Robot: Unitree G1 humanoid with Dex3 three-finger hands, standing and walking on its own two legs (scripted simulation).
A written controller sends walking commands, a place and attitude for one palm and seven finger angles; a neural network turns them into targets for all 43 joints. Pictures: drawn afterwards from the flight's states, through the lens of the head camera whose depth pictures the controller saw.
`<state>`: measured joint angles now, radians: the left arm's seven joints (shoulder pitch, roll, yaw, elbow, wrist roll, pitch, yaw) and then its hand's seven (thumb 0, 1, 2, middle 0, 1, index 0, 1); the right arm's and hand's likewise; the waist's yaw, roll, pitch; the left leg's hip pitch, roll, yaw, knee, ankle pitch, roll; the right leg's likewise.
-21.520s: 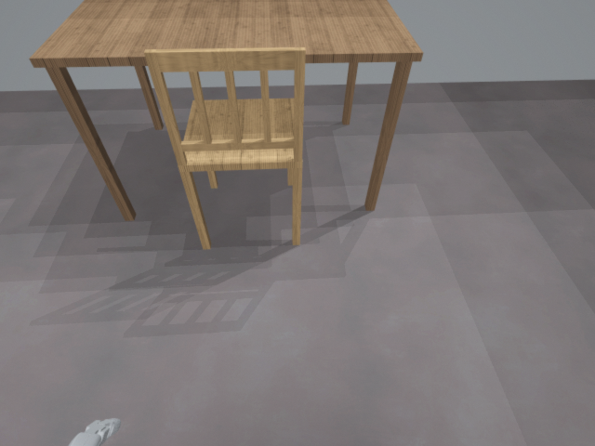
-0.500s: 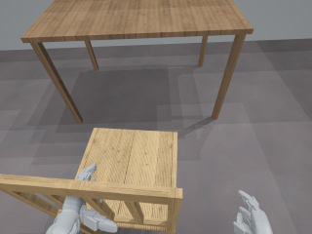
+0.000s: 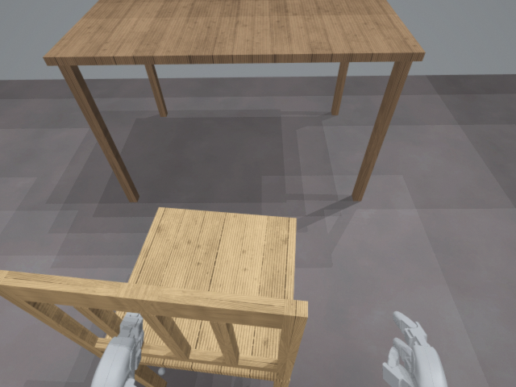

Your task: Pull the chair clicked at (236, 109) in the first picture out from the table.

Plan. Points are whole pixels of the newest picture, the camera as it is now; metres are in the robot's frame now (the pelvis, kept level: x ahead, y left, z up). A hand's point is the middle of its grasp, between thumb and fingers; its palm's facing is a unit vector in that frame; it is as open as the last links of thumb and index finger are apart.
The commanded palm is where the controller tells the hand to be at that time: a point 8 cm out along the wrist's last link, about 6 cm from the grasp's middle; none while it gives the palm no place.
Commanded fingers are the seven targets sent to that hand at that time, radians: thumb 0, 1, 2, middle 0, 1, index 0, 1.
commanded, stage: draw the fingers out of the gap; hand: left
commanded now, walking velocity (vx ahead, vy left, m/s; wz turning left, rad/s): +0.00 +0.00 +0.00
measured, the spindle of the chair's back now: (170, 334) +0.22 +0.16 -0.06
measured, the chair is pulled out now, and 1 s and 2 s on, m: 0.65 0.65 0.65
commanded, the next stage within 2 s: draw the hand back to the body in 0.38 s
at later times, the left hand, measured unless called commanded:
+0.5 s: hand out of the picture +0.10 +0.15 -0.01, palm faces +0.02 -0.99 -0.14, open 17.5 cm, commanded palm +0.06 +0.20 +0.01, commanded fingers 0.00 -0.55 0.20 0.00 0.00 0.00 0.00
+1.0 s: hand out of the picture +0.10 +0.18 +0.04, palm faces -0.01 -1.00 -0.10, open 17.3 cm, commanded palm +0.08 +0.25 +0.10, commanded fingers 0.00 -0.33 0.31 -0.03 -0.05 -0.03 -0.05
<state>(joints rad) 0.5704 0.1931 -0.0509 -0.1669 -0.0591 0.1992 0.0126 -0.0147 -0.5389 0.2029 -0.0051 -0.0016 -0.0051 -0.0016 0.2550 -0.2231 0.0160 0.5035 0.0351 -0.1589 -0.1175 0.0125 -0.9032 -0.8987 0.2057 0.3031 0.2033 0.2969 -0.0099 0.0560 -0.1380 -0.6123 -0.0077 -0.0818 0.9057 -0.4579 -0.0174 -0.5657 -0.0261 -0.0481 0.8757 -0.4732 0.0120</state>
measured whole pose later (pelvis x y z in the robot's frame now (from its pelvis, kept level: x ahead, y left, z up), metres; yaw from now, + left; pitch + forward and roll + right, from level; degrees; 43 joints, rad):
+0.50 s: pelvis -0.01 +0.01 -0.01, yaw +0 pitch +10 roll -2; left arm 0.84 0.18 -0.09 -0.35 -0.04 0.16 -0.01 -0.01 -0.54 0.20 0.00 0.00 0.00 0.00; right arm 0.25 -0.20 0.00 0.47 0.04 -0.17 -0.13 0.01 -0.90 -0.90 0.21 0.30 0.20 0.30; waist 0.01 0.06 -0.17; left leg -0.68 -0.01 -0.09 0.99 -0.49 -0.01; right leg -0.63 -0.02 -0.05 0.94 -0.49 0.02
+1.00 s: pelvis -0.03 +0.00 -0.02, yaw +0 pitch +7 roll -3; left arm 0.78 0.31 0.10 -0.32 -0.27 -0.22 -0.20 -0.02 -0.53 0.21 -0.01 0.00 -0.04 -0.02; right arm 0.22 -0.18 0.00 0.59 0.08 -0.26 -0.12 0.01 -0.90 -0.90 0.21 0.30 0.20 0.30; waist 0.03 0.06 -0.09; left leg -0.69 0.02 -0.11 1.04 -0.48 -0.03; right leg -0.62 0.00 -0.07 0.97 -0.48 0.00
